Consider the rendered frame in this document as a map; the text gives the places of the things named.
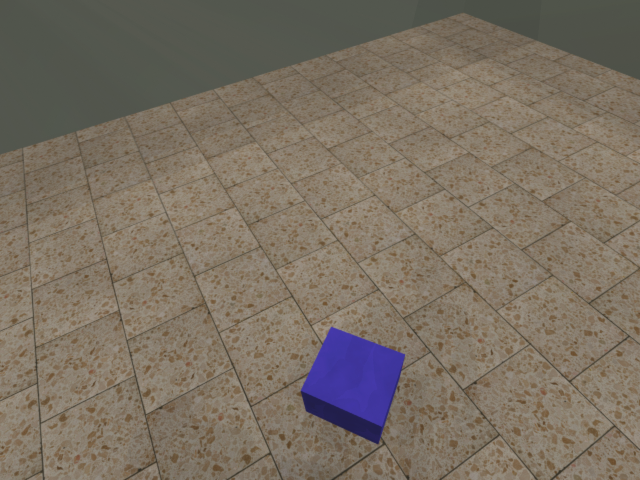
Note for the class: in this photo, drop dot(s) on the carton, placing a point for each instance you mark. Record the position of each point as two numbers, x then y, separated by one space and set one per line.
352 383

